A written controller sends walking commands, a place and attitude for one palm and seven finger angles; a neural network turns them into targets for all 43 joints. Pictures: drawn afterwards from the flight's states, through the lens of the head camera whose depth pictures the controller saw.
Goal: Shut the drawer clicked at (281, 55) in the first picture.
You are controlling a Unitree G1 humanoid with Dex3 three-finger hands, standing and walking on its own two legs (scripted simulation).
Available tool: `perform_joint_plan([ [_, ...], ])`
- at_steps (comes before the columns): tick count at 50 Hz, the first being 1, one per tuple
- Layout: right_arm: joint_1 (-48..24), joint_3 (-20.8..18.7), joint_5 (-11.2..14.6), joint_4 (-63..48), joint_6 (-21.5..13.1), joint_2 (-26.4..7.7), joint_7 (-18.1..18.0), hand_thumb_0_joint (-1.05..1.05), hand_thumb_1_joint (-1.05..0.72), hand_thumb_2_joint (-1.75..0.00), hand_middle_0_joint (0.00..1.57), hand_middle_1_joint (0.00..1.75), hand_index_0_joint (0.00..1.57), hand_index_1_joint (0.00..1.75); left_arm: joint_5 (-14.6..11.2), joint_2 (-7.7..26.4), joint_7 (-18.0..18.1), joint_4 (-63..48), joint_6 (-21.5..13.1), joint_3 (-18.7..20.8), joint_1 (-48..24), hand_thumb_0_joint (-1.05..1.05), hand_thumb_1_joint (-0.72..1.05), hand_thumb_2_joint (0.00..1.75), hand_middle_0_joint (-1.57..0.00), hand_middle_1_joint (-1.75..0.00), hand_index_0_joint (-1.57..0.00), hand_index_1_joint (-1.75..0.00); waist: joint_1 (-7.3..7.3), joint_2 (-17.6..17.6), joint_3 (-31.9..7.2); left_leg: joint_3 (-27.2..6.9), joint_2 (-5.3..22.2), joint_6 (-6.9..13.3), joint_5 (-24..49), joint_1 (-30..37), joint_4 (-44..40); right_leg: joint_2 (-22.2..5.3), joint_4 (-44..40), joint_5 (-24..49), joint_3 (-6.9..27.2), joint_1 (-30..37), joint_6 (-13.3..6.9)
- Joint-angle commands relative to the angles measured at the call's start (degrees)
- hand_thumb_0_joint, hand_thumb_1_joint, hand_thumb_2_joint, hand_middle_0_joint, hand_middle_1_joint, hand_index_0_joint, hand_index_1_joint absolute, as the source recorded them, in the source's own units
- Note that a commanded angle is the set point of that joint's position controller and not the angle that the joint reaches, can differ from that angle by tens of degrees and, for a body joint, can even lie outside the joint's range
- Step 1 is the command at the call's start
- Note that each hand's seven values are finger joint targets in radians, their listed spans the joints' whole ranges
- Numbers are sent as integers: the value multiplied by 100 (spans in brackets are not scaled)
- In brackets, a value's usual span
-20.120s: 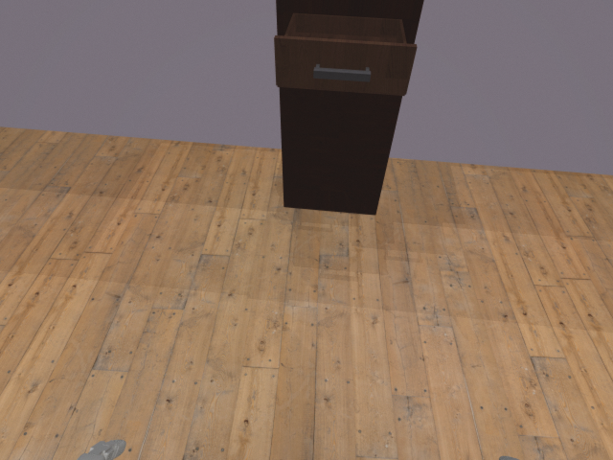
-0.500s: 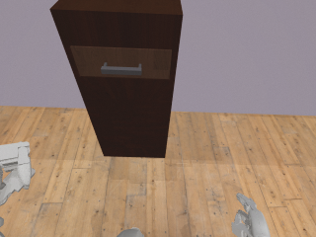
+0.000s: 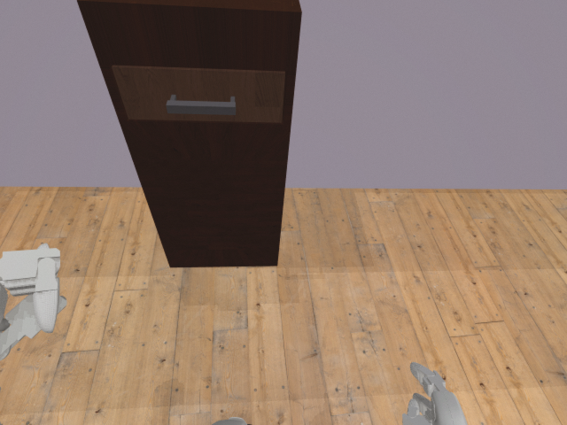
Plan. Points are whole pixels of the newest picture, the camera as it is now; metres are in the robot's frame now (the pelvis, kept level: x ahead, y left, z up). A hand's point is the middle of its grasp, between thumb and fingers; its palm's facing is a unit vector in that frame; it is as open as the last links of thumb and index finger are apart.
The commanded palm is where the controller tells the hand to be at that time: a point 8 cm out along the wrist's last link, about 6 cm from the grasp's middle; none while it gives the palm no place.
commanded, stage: stop stepping back and stand still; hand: left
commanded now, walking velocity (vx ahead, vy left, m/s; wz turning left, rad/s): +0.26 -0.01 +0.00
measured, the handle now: (202, 103) +0.77 +0.27 +0.02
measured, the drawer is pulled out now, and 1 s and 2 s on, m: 0.00 0.00 0.00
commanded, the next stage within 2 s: none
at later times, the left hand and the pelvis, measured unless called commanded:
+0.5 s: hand out of the picture +0.07 +0.25 +0.18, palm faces +0.46 -0.81 -0.36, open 3.3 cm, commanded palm +0.00 +0.29 +0.19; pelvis -0.12 +0.00 +0.01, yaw +2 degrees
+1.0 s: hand out of the picture +0.05 +0.23 +0.18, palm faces +0.42 -0.80 -0.43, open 3.3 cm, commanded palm -0.01 +0.28 +0.19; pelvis -0.12 -0.01 +0.01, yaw +4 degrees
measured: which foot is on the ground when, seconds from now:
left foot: down 0.00-0.18, up 0.20-0.40, down 0.42-0.66, up 0.68-0.94, down 0.96-1.00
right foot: down 0.00-0.00, up 0.02-0.16, down 0.18-0.42, up 0.44-0.64, down 0.66-1.00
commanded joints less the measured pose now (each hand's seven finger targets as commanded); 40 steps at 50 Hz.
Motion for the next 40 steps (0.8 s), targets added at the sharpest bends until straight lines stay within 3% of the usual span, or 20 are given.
perform_joint_plan([
  [1, -204, -375, 37, -997, -489, -844, 7, 0, -90, -90, 20, 30, 20, 30, -166, 787, 69, -782, -111, 743, -144, 0, 90, 90, -140, -160, -140, -160, -178, 1384, -1269, -1633, 1378, 646, 3452, 3181, -1258, 184, 2316, -1030, 276, -1606, 7],
  [3, -364, -374, -19, -1061, -451, -865, 46, 0, -90, -90, 20, 30, 20, 30, -156, 773, 139, -640, 37, 830, 48, 0, 90, 90, -140, -160, -140, -160, -115, 1187, -889, -1902, 1479, 641, -1263, 1638, -2226, 14, 2018, -1053, 300, -1056, -41],
  [7, -625, -367, 18, -1421, -198, -852, 37, 0, -90, -90, 20, 30, 20, 30, -73, 692, 233, -817, 211, 887, 742, 0, 90, 90, -140, -160, -140, -160, -115, 1418, -180, -563, 527, -94, -3610, -743, -2272, 219, 135, -501, -605, 722, -275],
  [8, -630, -393, 66, -1460, -105, -782, 32, 0, -90, -90, 20, 30, 20, 30, -9, 761, 246, -820, 252, 883, 804, 0, 90, 90, -140, -160, -140, -160, -124, 502, -19, 19, 22, -203, -3164, -545, -666, -387, -794, -883, -52, -74, -456],
  [9, -557, -459, 92, -1418, -4, -768, 28, 0, -90, -90, 20, 30, 20, 30, 4, 927, 244, -1003, 292, 962, 712, 0, 90, 90, -140, -160, -140, -160, -137, -978, -43, 106, -562, -308, -2469, 543, 2056, -1656, -2383, -2110, 1769, -2275, -786],
  [10, -583, -458, -22, -1280, 88, -731, 3, 0, -90, -90, 20, 30, 20, 30, 29, 810, 220, -1184, 278, 730, 208, 0, 90, 90, -140, -160, -140, -160, -178, -1396, 303, -243, -472, -305, -2237, 208, 3711, -2534, -2797, -2460, 2788, -3214, -1084],
  [14, -374, -330, -24, -1171, -75, -684, -79, 0, -90, -90, 20, 30, 20, 30, 150, 799, 256, -885, 169, 686, -771, 0, 90, 90, -140, -160, -140, -160, -479, -919, 94, -225, 320, -140, -1567, 598, 2932, -1625, -2058, -1885, 884, -3023, -610],
  [19, -163, -352, -15, -922, -460, -819, -278, 0, -90, -90, 20, 30, 20, 30, 264, 339, 454, -337, 149, 215, -965, 0, 90, 90, -140, -160, -140, -160, -316, -91, -83, 334, 43, 193, -2146, 1579, -712, -1308, -1021, -1201, 439, -1582, -473],
  [20, -66, -359, -41, -989, -500, -918, -288, 0, -90, -90, 20, 30, 20, 30, 259, 383, 457, -625, 88, 201, -1185, 0, 90, 90, -140, -160, -140, -160, -349, 721, -82, -179, 266, 322, -2724, 1589, -1411, -946, -97, -1044, 293, -1472, -331],
  [21, -2, -401, -37, -1072, -525, -1040, -254, 0, -90, -90, 20, 30, 20, 30, 284, 431, 471, -850, 15, 283, -1210, 0, 90, 90, -140, -160, -140, -160, -342, 1968, 40, -1814, 1214, 743, -3434, 1815, -1953, -324, 1356, -673, -149, -2209, -84],
  [22, 20, -382, -28, -1111, -564, -926, -173, 0, -90, -90, 20, 30, 20, 30, 385, 525, 467, -1140, -35, 354, -1263, 0, 90, 90, -140, -160, -140, -160, -361, 2269, 232, -2678, 1876, 1066, -3228, 1689, -2217, -121, 2596, -589, -359, -2863, 15],
  [24, 6, -418, -30, -930, -641, -744, -42, 0, -90, -90, 20, 30, 20, 30, 346, 1043, 431, -1215, -99, 903, -834, 0, 90, 90, -140, -160, -140, -160, -368, 1480, 30, -2595, 1845, 1189, -2359, 1563, -2004, -375, 3259, -153, 28, -2946, -37],
  [26, -157, -427, 32, -1003, -657, -796, 85, 0, -90, -90, 20, 30, 20, 30, 302, 591, 362, -1120, -67, 642, -135, 0, 90, 90, -140, -160, -140, -160, -270, 894, 234, -1755, 1567, 976, -1421, 1204, -1712, -454, 2378, 141, -161, -2389, -34],
  [31, -278, -396, -7, -1014, -379, -839, -6, 0, -90, -90, 20, 30, 20, 30, 231, 602, 378, -375, 24, 741, 167, 0, 90, 90, -140, -160, -140, -160, -179, 1118, 147, -676, 1070, 496, -3335, -622, -1125, -123, 333, -147, -605, 376, -170],
  [32, -297, -403, -12, -1013, -300, -794, -26, 0, -90, -90, 20, 30, 20, 30, 262, 681, 387, -186, 61, 790, 43, 0, 90, 90, -140, -160, -140, -160, -141, 332, 189, -413, 735, 339, -3392, -1061, -103, -410, -309, -473, 23, 662, -371],
  [33, -313, -467, 19, -1037, -208, -745, -26, 0, -90, -90, 20, 30, 20, 30, 277, 775, 381, -27, 142, 816, -108, 0, 90, 90, -140, -160, -140, -160, -140, -1277, 257, 72, 72, 130, -3145, -1466, 1767, -1503, -1433, -1689, 2106, 325, -891],
  [34, -363, -496, 57, -1022, -207, -817, -26, 0, -90, -90, 20, 30, 20, 30, 194, 680, 356, 137, 182, 734, -309, 0, 90, 90, -140, -160, -140, -160, -184, -1625, 427, -195, -68, 64, -2784, -1361, 3100, -2433, -2236, -1746, 3410, -375, -1132],
  [35, -331, -495, -49, -889, -224, -869, -17, 0, -90, -90, 20, 30, 20, 30, 141, 884, 297, -59, 26, 866, -750, 0, 90, 90, -140, -160, -140, -160, -322, -1158, 507, -282, 93, -7, -2205, -1101, 3565, -2351, -2158, -583, 2836, -663, -1120],
  [36, -202, -468, -1, -769, -258, -794, 13, 0, -90, -90, 20, 30, 20, 30, 216, 895, 295, -107, -41, 924, -878, 0, 90, 90, -140, -160, -140, -160, -382, -906, -133, -344, 163, -5, -2012, -793, 3596, -2214, -1982, -926, 2606, -589, -1017],
  [40, -446, -387, 10, -906, -283, -725, -46, 0, -90, -90, 20, 30, 20, 30, 191, 644, 231, -567, -120, 579, -627, 0, 90, 90, -140, -160, -140, -160, -331, -698, 23, 59, 311, -4, -1477, 411, 2236, -1775, -2014, -981, 1107, -1649, -838],
])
